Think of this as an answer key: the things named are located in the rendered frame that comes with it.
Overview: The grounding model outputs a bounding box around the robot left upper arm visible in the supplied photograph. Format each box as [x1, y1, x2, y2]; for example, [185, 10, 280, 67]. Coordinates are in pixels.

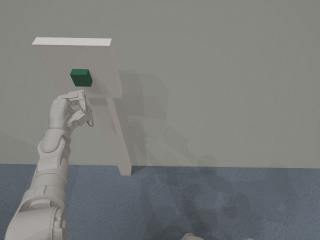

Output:
[7, 206, 69, 240]

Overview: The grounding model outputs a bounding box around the panel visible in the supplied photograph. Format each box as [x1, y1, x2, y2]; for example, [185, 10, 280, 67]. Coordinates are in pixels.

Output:
[31, 37, 132, 176]

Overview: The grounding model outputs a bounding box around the left robot forearm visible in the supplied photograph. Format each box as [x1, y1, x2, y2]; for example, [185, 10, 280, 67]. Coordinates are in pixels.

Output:
[4, 128, 71, 240]

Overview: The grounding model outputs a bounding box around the button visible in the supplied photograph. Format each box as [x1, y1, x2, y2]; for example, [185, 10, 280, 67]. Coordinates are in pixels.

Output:
[70, 69, 93, 87]

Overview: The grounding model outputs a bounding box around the robot left hand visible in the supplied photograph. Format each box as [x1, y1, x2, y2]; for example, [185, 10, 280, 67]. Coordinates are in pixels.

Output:
[48, 90, 94, 136]

